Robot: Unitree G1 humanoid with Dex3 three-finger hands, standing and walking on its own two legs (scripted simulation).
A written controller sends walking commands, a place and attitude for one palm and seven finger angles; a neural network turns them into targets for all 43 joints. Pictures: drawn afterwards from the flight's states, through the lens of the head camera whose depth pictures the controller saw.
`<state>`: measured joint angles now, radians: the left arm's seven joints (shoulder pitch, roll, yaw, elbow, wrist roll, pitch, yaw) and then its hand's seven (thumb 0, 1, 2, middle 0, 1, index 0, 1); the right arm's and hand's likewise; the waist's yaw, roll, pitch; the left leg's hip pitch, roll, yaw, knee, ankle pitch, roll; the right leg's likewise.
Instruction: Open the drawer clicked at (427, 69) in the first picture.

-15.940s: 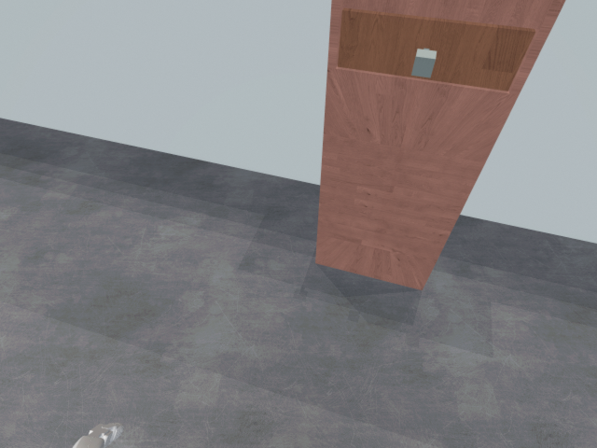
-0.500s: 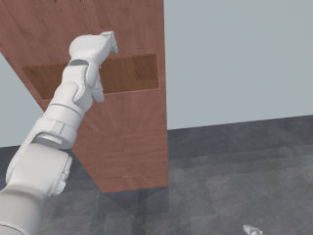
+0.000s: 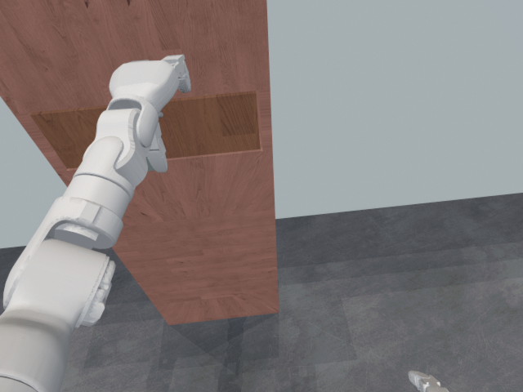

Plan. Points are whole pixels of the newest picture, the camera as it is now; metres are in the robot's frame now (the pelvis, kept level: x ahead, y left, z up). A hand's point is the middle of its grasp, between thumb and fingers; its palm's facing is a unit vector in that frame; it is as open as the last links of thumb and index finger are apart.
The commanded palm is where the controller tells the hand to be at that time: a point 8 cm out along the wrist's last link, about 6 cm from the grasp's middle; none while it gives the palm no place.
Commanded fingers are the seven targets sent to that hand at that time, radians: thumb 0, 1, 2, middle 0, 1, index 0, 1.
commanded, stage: move the hooked fingers above the handle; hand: left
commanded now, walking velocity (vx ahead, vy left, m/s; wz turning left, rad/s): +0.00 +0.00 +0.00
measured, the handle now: (151, 147) +0.50 +0.18 +0.13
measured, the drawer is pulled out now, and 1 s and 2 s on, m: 0.00 0.00 0.00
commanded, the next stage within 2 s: lower the fingers behind the handle in 0.54 s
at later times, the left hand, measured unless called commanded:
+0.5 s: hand (159, 114) +0.48 +0.14 +0.21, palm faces +0.11 -0.04 -0.99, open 13.7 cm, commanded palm +0.45 +0.23 +0.23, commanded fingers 0.00 -0.50 0.30 -0.30 -1.20 -0.30 -1.20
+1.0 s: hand (158, 117) +0.48 +0.14 +0.21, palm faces +0.11 -0.04 -0.99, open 13.8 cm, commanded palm +0.45 +0.23 +0.21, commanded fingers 0.00 -0.50 0.30 -0.30 -1.20 -0.30 -1.20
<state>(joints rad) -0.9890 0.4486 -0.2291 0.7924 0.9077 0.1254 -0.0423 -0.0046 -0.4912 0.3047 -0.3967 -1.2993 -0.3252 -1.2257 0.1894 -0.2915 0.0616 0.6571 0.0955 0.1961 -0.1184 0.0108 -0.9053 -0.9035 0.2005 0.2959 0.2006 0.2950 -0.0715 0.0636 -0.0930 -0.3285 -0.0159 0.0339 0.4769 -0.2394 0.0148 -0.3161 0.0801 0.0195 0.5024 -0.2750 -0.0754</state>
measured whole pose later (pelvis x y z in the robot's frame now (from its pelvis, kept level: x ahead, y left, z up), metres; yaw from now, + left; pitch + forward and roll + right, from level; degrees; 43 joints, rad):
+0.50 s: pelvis +0.00 +0.00 +0.00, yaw +0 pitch +5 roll +1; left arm -0.98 0.45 -0.23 0.79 0.90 0.12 -0.03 0.00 -0.49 0.30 -0.40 -1.31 -0.33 -1.22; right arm 0.19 -0.29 0.06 0.67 0.10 0.19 -0.11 0.01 -0.91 -0.90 0.20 0.30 0.20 0.30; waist -0.07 0.07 -0.10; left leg -0.33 -0.02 0.04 0.48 -0.24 0.02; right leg -0.32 0.08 0.02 0.50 -0.28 -0.07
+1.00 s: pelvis +0.00 +0.00 +0.00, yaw +0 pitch +6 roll +1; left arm -0.99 0.44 -0.23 0.83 0.92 0.13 -0.01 0.00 -0.49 0.30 -0.38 -1.32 -0.32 -1.23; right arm 0.21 -0.29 0.06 0.66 0.10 0.20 -0.12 0.01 -0.91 -0.90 0.20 0.30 0.20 0.30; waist -0.08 0.06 -0.11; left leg -0.35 -0.02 0.04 0.49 -0.24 0.02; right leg -0.34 0.08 0.02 0.51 -0.27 -0.07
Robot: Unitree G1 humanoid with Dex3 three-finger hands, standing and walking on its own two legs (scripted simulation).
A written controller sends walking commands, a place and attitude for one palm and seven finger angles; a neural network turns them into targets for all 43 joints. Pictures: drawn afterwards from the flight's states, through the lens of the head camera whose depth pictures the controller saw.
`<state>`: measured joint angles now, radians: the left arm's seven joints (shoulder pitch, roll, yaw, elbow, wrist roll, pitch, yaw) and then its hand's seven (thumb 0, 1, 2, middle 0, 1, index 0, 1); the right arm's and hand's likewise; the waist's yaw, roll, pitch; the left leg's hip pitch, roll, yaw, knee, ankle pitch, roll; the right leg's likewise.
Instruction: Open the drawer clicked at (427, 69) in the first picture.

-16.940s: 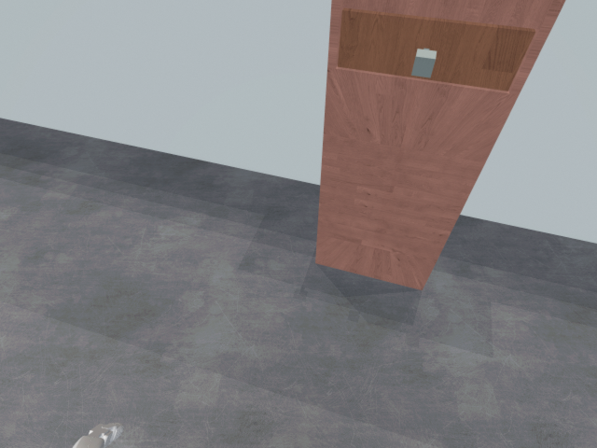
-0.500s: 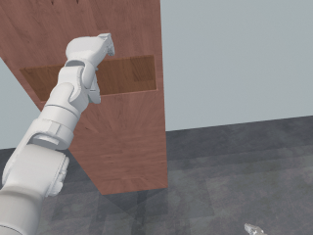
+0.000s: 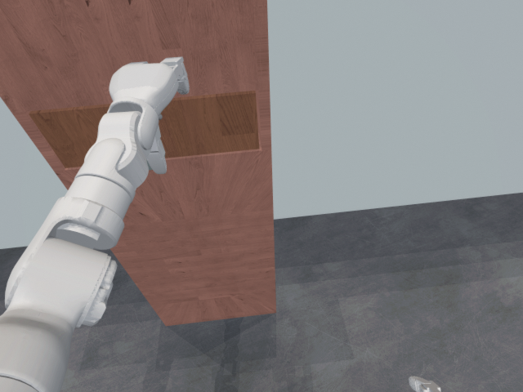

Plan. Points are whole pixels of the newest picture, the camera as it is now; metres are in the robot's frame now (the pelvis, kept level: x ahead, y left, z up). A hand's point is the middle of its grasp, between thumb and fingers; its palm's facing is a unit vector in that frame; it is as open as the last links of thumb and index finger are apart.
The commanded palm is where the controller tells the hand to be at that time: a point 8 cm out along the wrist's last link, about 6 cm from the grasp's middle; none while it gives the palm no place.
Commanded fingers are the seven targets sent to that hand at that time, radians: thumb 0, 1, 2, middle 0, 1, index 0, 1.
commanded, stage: lower the fingers behind the handle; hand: left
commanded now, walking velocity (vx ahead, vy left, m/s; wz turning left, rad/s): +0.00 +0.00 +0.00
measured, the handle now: (151, 146) +0.51 +0.18 +0.13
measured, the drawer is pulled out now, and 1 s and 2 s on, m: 0.00 0.00 0.00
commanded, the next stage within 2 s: lift the fingers back up to retry in 1.24 s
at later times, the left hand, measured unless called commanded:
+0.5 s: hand (153, 126) +0.48 +0.16 +0.19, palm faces +0.10 -0.02 -0.99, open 13.7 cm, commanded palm +0.46 +0.23 +0.17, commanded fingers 0.00 -0.50 0.30 -0.30 -1.20 -0.30 -1.20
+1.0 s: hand (153, 127) +0.48 +0.16 +0.19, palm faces +0.13 -0.01 -0.99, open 13.8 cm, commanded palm +0.46 +0.23 +0.15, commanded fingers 0.00 -0.50 0.30 -0.30 -1.20 -0.30 -1.20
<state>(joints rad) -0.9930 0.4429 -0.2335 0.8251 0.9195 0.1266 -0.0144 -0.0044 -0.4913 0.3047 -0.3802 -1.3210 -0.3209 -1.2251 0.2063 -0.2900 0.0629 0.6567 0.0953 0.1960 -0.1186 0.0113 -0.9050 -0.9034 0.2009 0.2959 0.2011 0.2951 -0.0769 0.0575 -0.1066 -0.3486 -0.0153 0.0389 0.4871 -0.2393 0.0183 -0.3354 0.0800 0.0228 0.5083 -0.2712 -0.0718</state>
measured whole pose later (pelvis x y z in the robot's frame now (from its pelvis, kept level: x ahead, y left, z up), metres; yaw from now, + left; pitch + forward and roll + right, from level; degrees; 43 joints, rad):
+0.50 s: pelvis +0.00 +0.00 +0.00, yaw +1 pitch +7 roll +1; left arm -1.00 0.43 -0.24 0.87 0.95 0.13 0.03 0.00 -0.49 0.30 -0.36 -1.33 -0.32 -1.26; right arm 0.23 -0.29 0.05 0.65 0.09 0.18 -0.11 0.01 -0.90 -0.90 0.20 0.30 0.20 0.30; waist -0.08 0.05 -0.12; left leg -0.40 -0.02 0.03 0.51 -0.24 0.02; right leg -0.38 0.07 0.01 0.52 -0.27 -0.07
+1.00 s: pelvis -0.01 +0.01 +0.00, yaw +1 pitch +8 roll +0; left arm -1.01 0.43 -0.27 0.82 0.95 0.16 0.04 0.00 -0.49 0.30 -0.36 -1.35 -0.31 -1.27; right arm 0.21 -0.29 0.07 0.64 0.10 0.19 -0.13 0.01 -0.90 -0.90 0.20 0.30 0.20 0.30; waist -0.08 0.04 -0.11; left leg -0.43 -0.03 0.03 0.52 -0.24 0.03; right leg -0.41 0.07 0.01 0.54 -0.27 -0.06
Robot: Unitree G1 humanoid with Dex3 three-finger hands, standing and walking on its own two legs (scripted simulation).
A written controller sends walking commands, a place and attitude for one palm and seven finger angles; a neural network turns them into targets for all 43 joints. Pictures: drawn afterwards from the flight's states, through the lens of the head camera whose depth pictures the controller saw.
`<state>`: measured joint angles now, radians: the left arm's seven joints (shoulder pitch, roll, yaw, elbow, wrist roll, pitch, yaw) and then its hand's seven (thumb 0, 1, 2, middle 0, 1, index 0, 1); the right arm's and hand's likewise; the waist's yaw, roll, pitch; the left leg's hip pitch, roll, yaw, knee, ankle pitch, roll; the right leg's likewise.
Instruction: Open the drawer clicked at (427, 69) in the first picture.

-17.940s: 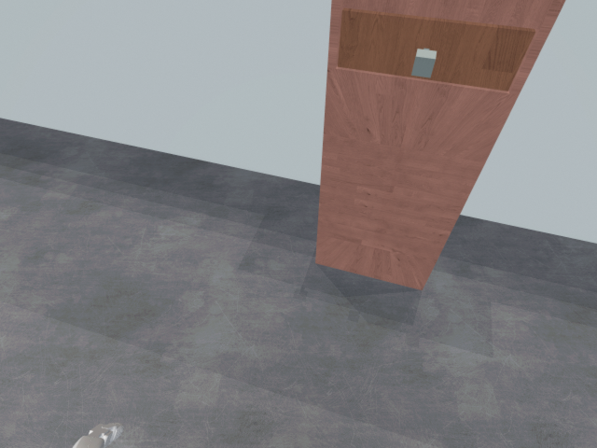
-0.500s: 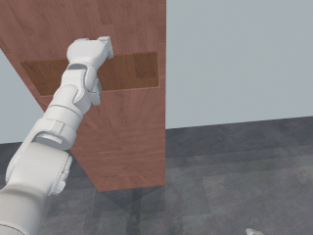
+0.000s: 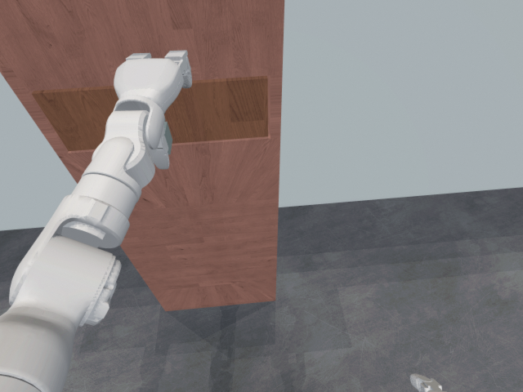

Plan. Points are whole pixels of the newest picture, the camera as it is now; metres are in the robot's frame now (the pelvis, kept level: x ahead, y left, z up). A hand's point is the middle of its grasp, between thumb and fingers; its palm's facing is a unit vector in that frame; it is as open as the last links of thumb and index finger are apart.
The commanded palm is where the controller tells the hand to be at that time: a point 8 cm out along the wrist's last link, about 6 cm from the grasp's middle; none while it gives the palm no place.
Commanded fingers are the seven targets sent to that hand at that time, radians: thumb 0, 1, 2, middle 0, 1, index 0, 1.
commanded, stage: lower the fingers behind the handle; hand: left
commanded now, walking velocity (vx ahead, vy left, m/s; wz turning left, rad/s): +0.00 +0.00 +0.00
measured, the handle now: (158, 131) +0.52 +0.17 +0.13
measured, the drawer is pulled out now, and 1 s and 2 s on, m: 0.00 0.00 0.00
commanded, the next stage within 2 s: lift the fingers back up to retry in 0.24 s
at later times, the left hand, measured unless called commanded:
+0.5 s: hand (161, 111) +0.49 +0.14 +0.19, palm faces +0.11 -0.01 -0.99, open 13.8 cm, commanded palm +0.47 +0.22 +0.18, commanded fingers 0.00 -0.50 0.30 -0.30 -1.20 -0.30 -1.20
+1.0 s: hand (155, 109) +0.49 +0.15 +0.20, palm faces +0.07 -0.06 -1.00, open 13.7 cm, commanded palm +0.47 +0.22 +0.24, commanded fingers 0.00 -0.50 0.30 -0.30 -1.20 -0.30 -1.20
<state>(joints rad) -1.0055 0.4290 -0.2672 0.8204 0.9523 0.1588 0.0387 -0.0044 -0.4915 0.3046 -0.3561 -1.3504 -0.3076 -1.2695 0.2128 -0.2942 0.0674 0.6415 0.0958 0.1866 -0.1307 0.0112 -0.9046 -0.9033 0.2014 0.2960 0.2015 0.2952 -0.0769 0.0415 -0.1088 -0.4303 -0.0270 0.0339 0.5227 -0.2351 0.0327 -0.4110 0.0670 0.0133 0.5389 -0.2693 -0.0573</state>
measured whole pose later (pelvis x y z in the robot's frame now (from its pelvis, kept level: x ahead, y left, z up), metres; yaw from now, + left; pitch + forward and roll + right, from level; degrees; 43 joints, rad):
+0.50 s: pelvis +0.00 +0.00 +0.00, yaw +0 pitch +8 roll +0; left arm -1.03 0.42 -0.28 0.85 0.95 0.17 0.02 0.00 -0.49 0.30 -0.36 -1.34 -0.31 -1.27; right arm 0.22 -0.29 0.07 0.64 0.09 0.19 -0.14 0.01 -0.90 -0.90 0.20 0.30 0.20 0.30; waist -0.08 0.04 -0.11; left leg -0.44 -0.03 0.04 0.53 -0.24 0.04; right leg -0.41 0.06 0.01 0.55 -0.27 -0.05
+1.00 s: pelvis +0.00 +0.00 +0.00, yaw -1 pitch +6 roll +0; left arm -0.98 0.45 -0.17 0.87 0.93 0.10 -0.01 0.00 -0.49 0.30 -0.39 -1.29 -0.34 -1.22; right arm 0.27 -0.28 0.05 0.66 0.09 0.16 -0.12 0.01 -0.90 -0.90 0.20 0.30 0.20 0.30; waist -0.08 0.08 -0.10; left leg -0.38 -0.02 0.05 0.50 -0.24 0.04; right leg -0.36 0.07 0.03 0.51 -0.26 -0.05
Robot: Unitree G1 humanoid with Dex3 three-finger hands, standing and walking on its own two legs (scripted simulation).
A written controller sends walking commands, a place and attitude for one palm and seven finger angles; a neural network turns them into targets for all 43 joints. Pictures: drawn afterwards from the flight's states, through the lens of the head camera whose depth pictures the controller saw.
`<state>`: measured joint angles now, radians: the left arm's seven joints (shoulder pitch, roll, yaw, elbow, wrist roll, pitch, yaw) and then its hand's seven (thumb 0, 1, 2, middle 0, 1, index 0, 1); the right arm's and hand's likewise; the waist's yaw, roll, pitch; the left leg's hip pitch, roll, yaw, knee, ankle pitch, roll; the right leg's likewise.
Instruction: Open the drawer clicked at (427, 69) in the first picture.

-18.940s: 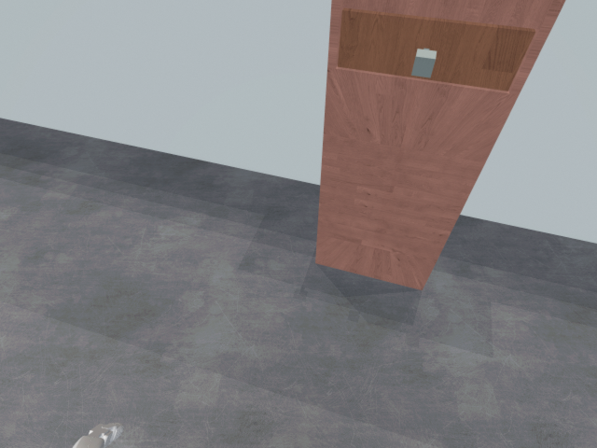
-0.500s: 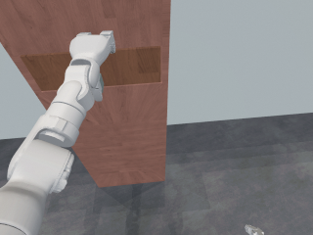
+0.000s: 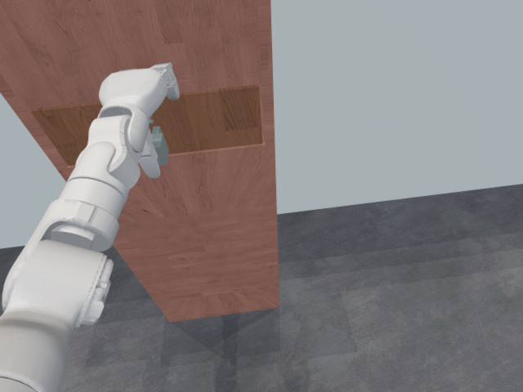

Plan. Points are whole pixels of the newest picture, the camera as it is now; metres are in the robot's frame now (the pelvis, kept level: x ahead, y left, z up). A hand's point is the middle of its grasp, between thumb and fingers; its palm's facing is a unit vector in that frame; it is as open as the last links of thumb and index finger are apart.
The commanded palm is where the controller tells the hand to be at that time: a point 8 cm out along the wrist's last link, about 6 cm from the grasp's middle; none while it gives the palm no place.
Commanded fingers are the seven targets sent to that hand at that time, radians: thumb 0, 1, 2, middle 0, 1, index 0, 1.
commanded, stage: lift the fingers back up to retry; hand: left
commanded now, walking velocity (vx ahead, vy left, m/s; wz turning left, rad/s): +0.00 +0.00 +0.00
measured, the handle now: (154, 142) +0.51 +0.17 +0.13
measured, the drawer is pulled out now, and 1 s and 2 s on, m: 0.00 0.00 0.00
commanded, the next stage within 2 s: re-aim the fingers above the handle in 0.12 s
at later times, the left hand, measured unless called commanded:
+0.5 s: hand (150, 120) +0.48 +0.16 +0.20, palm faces +0.07 -0.05 -1.00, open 13.5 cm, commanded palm +0.46 +0.21 +0.24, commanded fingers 0.00 -0.50 0.30 -0.30 -1.20 -0.30 -1.20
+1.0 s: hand (149, 120) +0.48 +0.16 +0.20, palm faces +0.06 -0.05 -1.00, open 13.6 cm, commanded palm +0.46 +0.22 +0.24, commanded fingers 0.00 -0.50 0.30 -0.30 -1.20 -0.30 -1.20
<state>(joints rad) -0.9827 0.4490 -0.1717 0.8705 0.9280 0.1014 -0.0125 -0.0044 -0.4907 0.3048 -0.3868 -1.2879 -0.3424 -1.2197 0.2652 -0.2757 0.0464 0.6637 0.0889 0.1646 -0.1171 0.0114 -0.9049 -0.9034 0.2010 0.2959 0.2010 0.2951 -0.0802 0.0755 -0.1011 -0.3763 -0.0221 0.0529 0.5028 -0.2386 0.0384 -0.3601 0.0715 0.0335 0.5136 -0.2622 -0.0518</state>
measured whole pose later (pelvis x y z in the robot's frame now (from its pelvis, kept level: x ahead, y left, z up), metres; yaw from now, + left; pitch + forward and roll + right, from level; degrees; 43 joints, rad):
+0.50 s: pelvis +0.01 -0.01 +0.00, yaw +1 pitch +7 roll +1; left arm -0.99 0.42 -0.18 0.85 0.95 0.12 -0.03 0.00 -0.49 0.30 -0.42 -1.26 -0.36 -1.25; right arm 0.22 -0.28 0.04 0.67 0.08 0.16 -0.10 0.01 -0.91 -0.90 0.20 0.30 0.20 0.30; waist -0.06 0.07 -0.11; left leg -0.36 -0.02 0.03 0.48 -0.24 0.03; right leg -0.34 0.07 0.01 0.50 -0.27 -0.07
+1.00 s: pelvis +0.01 -0.02 +0.00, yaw +1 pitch +7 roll +1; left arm -0.96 0.47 -0.15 0.84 0.94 0.07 -0.05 0.00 -0.49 0.30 -0.41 -1.25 -0.36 -1.24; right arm 0.24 -0.29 0.03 0.68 0.07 0.16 -0.10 0.01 -0.91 -0.90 0.20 0.30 0.20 0.30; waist -0.07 0.07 -0.11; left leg -0.37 -0.01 0.03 0.50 -0.24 0.01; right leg -0.35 0.08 0.01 0.51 -0.28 -0.08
